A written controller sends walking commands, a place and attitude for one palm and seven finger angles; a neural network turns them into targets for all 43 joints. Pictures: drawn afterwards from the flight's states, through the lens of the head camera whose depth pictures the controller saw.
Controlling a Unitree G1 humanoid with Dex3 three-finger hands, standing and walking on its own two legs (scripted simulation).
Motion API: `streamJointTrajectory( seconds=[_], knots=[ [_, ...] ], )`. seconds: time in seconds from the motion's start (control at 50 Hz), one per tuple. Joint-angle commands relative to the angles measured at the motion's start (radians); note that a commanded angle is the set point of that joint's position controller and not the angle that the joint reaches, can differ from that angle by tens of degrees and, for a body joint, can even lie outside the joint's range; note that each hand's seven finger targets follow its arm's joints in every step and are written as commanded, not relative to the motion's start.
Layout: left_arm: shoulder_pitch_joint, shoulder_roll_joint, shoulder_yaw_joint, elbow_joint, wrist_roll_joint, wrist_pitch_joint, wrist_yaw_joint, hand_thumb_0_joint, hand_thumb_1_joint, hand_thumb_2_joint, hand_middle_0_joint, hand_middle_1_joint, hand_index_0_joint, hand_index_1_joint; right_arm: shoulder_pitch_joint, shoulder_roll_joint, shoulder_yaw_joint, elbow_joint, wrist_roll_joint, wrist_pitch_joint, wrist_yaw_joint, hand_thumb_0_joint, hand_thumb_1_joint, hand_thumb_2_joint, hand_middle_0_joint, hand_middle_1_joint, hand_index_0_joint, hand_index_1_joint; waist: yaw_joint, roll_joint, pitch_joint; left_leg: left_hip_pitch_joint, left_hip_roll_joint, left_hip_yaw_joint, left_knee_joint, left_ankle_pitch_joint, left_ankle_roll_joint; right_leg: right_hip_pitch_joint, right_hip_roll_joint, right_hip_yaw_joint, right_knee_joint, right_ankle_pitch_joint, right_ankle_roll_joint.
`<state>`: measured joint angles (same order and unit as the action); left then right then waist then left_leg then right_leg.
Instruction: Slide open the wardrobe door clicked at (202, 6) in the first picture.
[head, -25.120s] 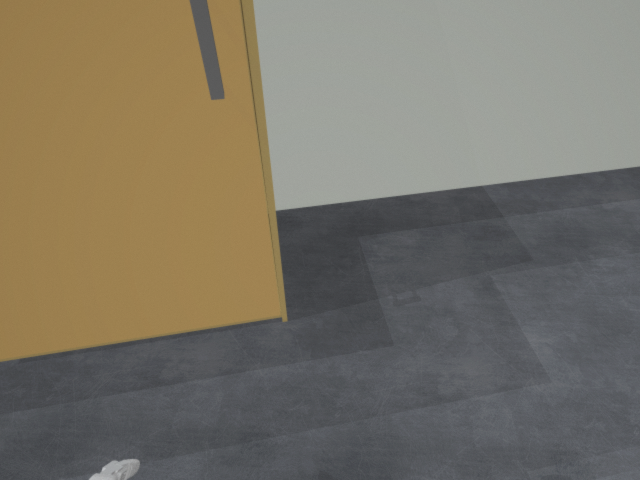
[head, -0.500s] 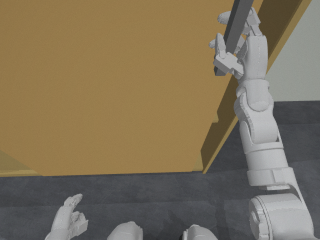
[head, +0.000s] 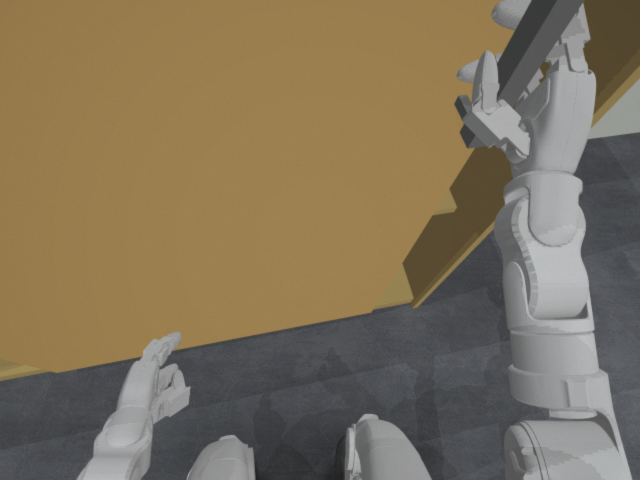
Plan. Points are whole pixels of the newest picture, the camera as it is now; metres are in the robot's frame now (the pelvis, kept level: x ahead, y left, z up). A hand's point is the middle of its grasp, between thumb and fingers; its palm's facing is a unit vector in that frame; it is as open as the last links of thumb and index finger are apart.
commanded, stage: step sideways, sliding the door along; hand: right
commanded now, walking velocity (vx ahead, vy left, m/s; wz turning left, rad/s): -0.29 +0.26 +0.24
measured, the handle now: (503, 58) +0.46 -0.16 +0.22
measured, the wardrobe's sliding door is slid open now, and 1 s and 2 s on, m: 0.15 0.51 0.51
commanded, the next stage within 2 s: stop walking and hold the door there in 1.36 s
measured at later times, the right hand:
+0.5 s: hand (246, 135) +0.38 +0.07 +0.20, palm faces +0.11 +0.99 -0.10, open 6.6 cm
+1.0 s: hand (23, 163) +0.34 +0.22 +0.21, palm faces -0.02 +1.00 -0.05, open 6.6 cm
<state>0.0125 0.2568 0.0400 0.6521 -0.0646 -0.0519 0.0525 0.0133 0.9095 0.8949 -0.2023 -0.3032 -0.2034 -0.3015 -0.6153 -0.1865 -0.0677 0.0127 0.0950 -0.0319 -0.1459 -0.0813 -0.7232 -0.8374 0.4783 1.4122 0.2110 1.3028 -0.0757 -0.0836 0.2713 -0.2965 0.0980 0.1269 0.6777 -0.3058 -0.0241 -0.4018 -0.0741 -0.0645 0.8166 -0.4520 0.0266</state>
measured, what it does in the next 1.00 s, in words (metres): steps to the left: right foot, then left foot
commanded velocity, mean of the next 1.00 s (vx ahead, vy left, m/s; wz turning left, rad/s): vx -0.15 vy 0.28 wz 0.15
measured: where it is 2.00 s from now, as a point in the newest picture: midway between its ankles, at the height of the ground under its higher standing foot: outside the picture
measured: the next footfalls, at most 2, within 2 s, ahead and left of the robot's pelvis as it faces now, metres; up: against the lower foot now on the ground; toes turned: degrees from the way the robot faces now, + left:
right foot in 0.02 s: +0.06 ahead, -0.10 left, +0.00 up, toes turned -8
left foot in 0.42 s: +0.10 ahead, +0.30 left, +0.00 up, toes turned +7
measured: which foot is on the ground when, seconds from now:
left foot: down 0.00-0.02, up 0.04-0.40, down 0.42-0.68, up 0.70-1.00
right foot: up 0.00-0.00, down 0.02-0.42, up 0.44-0.64, down 0.66-1.00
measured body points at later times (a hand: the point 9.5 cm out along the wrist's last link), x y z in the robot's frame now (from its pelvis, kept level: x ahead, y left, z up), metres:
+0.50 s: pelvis +0.02 +0.17 -0.01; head +0.11 +0.21 +0.43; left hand +0.27 +0.35 -0.11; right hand +0.37 +0.01 +0.21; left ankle +0.06 +0.30 -0.72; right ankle -0.01 -0.03 -0.68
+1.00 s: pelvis -0.04 +0.31 +0.01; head +0.03 +0.31 +0.46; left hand +0.11 +0.53 -0.09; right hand +0.34 +0.17 +0.21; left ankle -0.06 +0.50 -0.69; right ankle +0.00 +0.11 -0.72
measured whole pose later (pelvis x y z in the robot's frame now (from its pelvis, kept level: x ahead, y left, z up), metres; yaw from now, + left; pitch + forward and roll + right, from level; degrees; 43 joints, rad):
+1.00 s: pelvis -0.04 +0.31 +0.01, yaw +11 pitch -1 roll +4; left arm 0.13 0.14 0.01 0.58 -0.04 -0.02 -0.02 0.01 0.91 0.90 -0.20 -0.30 -0.20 -0.30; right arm -0.39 -0.21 -0.05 -0.08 0.09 -0.08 -0.12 0.00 -0.74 -0.81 0.47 1.40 0.16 1.30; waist -0.10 -0.06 0.19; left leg -0.34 0.04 0.02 0.73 -0.35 -0.05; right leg -0.22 -0.33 -0.12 0.50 -0.22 0.14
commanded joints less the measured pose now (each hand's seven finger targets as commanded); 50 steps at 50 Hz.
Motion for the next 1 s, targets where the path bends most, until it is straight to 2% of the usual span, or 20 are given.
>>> streamJointTrajectory(
  seconds=[0.0, 0.04, 0.08, 0.16, 0.32, 0.36, 0.38, 0.4, 0.42, 0.46, 0.48, 0.58, 0.62, 0.64, 0.66, 0.68, 0.74, 0.84, 0.92, 0.98],
  knots=[
    [0.005, 0.099, 0.072, -0.185, 0.016, -0.035, -0.029, 0.0, 0.9, 0.9, -0.2, -0.3, -0.2, -0.3, -0.5, 0.128, 0.319, -0.523, -0.001, -0.215, 0.101, 0.0, -0.9, -0.9, 0.45, 1.4, 0.45, 1.4, 0.115, -0.118, -0.741, -0.335, -0.075, -0.096, 0.488, -0.24, 0.011, 0.926, -0.484, 0.401, -0.295, 1.588, -0.213],
    [-0.018, 0.137, 0.085, -0.204, 0.011, -0.052, -0.094, 0.0, 0.9, 0.9, -0.2, -0.3, -0.2, -0.3, -0.548, 0.112, 0.283, -0.443, -0.037, -0.219, 0.112, 0.0, -0.9, -0.9, 0.45, 1.4, 0.45, 1.4, 0.111, 0.028, -0.706, -0.387, -0.061, -0.236, 0.651, -0.328, 0.035, 0.808, -0.521, 0.263, -0.247, 1.405, -0.245],
    [-0.017, 0.095, 0.065, -0.194, 0.018, -0.067, -0.101, 0.0, 0.9, 0.9, -0.2, -0.3, -0.2, -0.3, -0.563, 0.133, 0.318, -0.493, -0.048, -0.226, 0.117, 0.0, -0.9, -0.9, 0.45, 1.4, 0.45, 1.4, 0.121, -0.133, -0.624, -0.378, -0.008, -0.217, 0.574, -0.238, 0.014, 0.699, -0.454, 0.186, -0.287, 1.171, -0.212],
    [-0.011, 0.09, 0.07, -0.23, 0.028, -0.075, -0.087, 0.0, 0.9, 0.9, -0.2, -0.3, -0.2, -0.3, -0.44, 0.131, 0.318, -0.445, -0.066, -0.152, 0.129, 0.0, -0.9, -0.9, 0.45, 1.4, 0.45, 1.4, 0.103, -0.152, -0.559, -0.279, -0.031, -0.127, 0.449, -0.013, -0.027, 0.558, -0.35, -0.021, -0.354, 0.959, -0.116],
    [-0.01, 0.046, 0.028, -0.266, 0.017, -0.113, -0.067, 0.0, 0.9, 0.9, -0.2, -0.3, -0.2, -0.3, -0.278, 0.113, 0.313, -0.468, -0.041, -0.165, 0.112, 0.0, -0.9, -0.9, 0.45, 1.4, 0.45, 1.4, 0.098, -0.217, -0.526, -0.024, -0.087, -0.038, 0.025, 0.019, -0.025, 0.476, -0.335, -0.054, -0.269, 0.873, -0.088],
    [-0.008, 0.028, 0.018, -0.255, 0.001, -0.121, -0.063, 0.0, 0.9, 0.9, -0.2, -0.3, -0.2, -0.3, -0.234, 0.092, 0.3, -0.496, -0.052, -0.168, 0.1, 0.0, -0.9, -0.9, 0.45, 1.4, 0.45, 1.4, 0.089, -0.107, -0.56, 0.108, -0.114, -0.012, -0.179, 0.27, -0.031, 0.442, -0.242, -0.06, -0.121, 0.681, -0.09],
    [-0.008, -0.003, 0.007, -0.258, -0.008, -0.122, -0.063, 0.0, 0.9, 0.9, -0.2, -0.3, -0.2, -0.3, -0.221, 0.067, 0.297, -0.519, -0.06, -0.175, 0.1, 0.0, -0.9, -0.9, 0.45, 1.4, 0.45, 1.4, 0.075, 0.065, -0.559, 0.181, -0.063, -0.048, -0.275, 0.577, -0.024, 0.359, -0.151, -0.062, -0.005, 0.438, -0.094],
    [-0.04, -0.031, -0.002, -0.265, -0.002, -0.123, -0.053, 0.0, 0.9, 0.9, -0.2, -0.3, -0.2, -0.3, -0.201, 0.008, 0.274, -0.537, -0.07, -0.179, 0.098, 0.0, -0.9, -0.9, 0.45, 1.4, 0.45, 1.4, 0.068, 0.349, -0.533, 0.245, 0.093, -0.215, -0.273, 1.005, 0.029, 0.14, -0.038, -0.062, 0.156, -0.071, -0.053],
    [-0.085, -0.033, -0.016, -0.264, 0.025, -0.132, -0.04, 0.0, 0.9, 0.9, -0.2, -0.3, -0.2, -0.3, -0.108, -0.027, 0.249, -0.56, -0.073, -0.168, 0.091, 0.0, -0.9, -0.9, 0.45, 1.4, 0.45, 1.4, 0.022, 0.423, -0.519, 0.208, 0.193, -0.391, -0.243, 1.263, 0.093, 0.003, 0.068, 0.012, 0.334, -0.322, -0.013],
    [-0.034, 0.012, 0.018, -0.232, 0.033, -0.125, -0.039, 0.0, 0.9, 0.9, -0.2, -0.3, -0.2, -0.3, -0.092, -0.007, 0.26, -0.676, -0.044, -0.172, 0.086, 0.0, -0.9, -0.9, 0.45, 1.4, 0.45, 1.4, 0.041, 0.511, -0.613, 0.304, 0.208, -0.451, -0.175, 1.245, 0.139, -0.017, 0.039, 0.124, 0.4, -0.297, 0.003],
    [-0.052, -0.026, -0.005, -0.228, 0.022, -0.124, -0.044, 0.0, 0.9, 0.9, -0.2, -0.3, -0.2, -0.3, -0.091, 0.073, 0.312, -0.724, -0.038, -0.197, 0.081, 0.0, -0.9, -0.9, 0.45, 1.4, 0.45, 1.4, 0.062, 0.481, -0.619, 0.465, 0.214, -0.388, -0.118, 1.253, 0.18, -0.114, 0.021, 0.141, 0.355, -0.26, -0.002],
    [-0.06, -0.01, 0.005, -0.215, 0.037, -0.05, -0.047, 0.0, 0.9, 0.9, -0.2, -0.3, -0.2, -0.3, -0.041, 0.035, 0.263, -0.719, -0.067, -0.271, 0.071, 0.0, -0.9, -0.9, 0.45, 1.4, 0.45, 1.4, 0.089, 0.325, -0.689, 0.455, 0.137, -0.276, -0.047, 1.213, 0.173, 0.143, 0.011, 0.009, -0.228, 0.095, 0.019],
    [-0.04, 0.014, 0.031, -0.22, 0.045, -0.022, -0.043, 0.0, 0.9, 0.9, -0.2, -0.3, -0.2, -0.3, -0.091, 0.018, 0.265, -0.705, -0.064, -0.282, 0.081, 0.0, -0.9, -0.9, 0.45, 1.4, 0.45, 1.4, 0.116, 0.218, -0.737, 0.165, 0.074, -0.239, 0.033, 0.815, 0.123, 0.499, -0.109, 0.042, -0.416, 0.521, -0.014],
    [-0.035, 0.056, 0.053, -0.235, 0.048, -0.027, -0.046, 0.0, 0.9, 0.9, -0.2, -0.3, -0.2, -0.3, -0.113, 0.023, 0.268, -0.688, -0.053, -0.277, 0.093, 0.0, -0.9, -0.9, 0.45, 1.4, 0.45, 1.4, 0.11, -0.01, -0.723, -0.178, -0.035, -0.17, 0.165, 0.219, 0.041, 0.745, -0.375, 0.266, -0.436, 1.071, -0.127],
    [-0.017, 0.08, 0.061, -0.268, 0.044, -0.015, -0.065, 0.0, 0.9, 0.9, -0.2, -0.3, -0.2, -0.3, -0.095, 0.016, 0.26, -0.64, -0.076, -0.269, 0.103, 0.0, -0.9, -0.9, 0.45, 1.4, 0.45, 1.4, 0.077, -0.153, -0.74, -0.305, -0.064, -0.185, 0.339, -0.285, 0.019, 0.809, -0.546, 0.391, -0.35, 1.408, -0.227],
    [-0.022, 0.067, 0.051, -0.247, 0.051, -0.023, -0.087, 0.0, 0.9, 0.9, -0.2, -0.3, -0.2, -0.3, -0.11, 0.029, 0.232, -0.522, -0.094, -0.253, 0.105, 0.0, -0.9, -0.9, 0.45, 1.4, 0.45, 1.4, 0.081, -0.038, -0.7, -0.312, -0.1, -0.238, 0.475, -0.274, 0.031, 0.736, -0.522, 0.291, -0.321, 1.342, -0.254],
    [-0.024, 0.068, 0.036, -0.217, 0.054, -0.03, -0.082, 0.0, 0.9, 0.9, -0.2, -0.3, -0.2, -0.3, -0.206, 0.026, 0.216, -0.521, -0.081, -0.225, 0.098, 0.0, -0.9, -0.9, 0.45, 1.4, 0.45, 1.4, 0.106, -0.102, -0.553, -0.369, -0.045, -0.242, 0.525, -0.143, -0.005, 0.572, -0.467, 0.175, -0.37, 1.045, -0.191],
    [-0.007, 0.068, 0.044, -0.206, 0.045, 0.0, -0.061, 0.0, 0.9, 0.9, -0.2, -0.3, -0.2, -0.3, -0.162, 0.006, 0.182, -0.429, -0.062, -0.164, 0.113, 0.0, -0.9, -0.9, 0.45, 1.4, 0.45, 1.4, 0.098, -0.118, -0.498, -0.165, -0.061, -0.105, 0.272, -0.029, -0.037, 0.44, -0.376, -0.035, -0.42, 0.885, -0.115],
    [0.002, 0.066, 0.032, -0.22, 0.025, -0.024, -0.058, 0.0, 0.9, 0.9, -0.2, -0.3, -0.2, -0.3, -0.176, 0.029, 0.205, -0.406, -0.038, -0.164, 0.108, 0.0, -0.9, -0.9, 0.45, 1.4, 0.45, 1.4, 0.107, -0.234, -0.47, -0.04, -0.097, -0.04, 0.049, -0.063, -0.033, 0.398, -0.356, -0.07, -0.389, 0.791, -0.1],
    [0.008, 0.045, 0.02, -0.218, 0.001, -0.056, -0.062, 0.0, 0.9, 0.9, -0.2, -0.3, -0.2, -0.3, -0.213, 0.075, 0.252, -0.408, -0.032, -0.159, 0.09, 0.0, -0.9, -0.9, 0.45, 1.4, 0.45, 1.4, 0.096, -0.202, -0.535, 0.129, -0.128, -0.009, -0.185, 0.111, -0.025, 0.381, -0.264, -0.062, -0.215, 0.639, -0.054]
  ],
)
